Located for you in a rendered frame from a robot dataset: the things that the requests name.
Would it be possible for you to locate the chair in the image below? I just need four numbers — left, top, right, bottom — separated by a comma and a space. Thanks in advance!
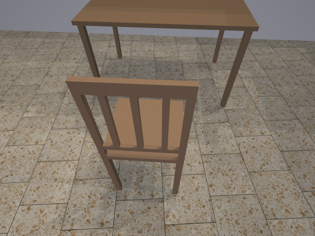
65, 76, 199, 194

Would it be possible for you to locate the table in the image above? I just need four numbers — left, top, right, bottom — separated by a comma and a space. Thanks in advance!
71, 0, 259, 107

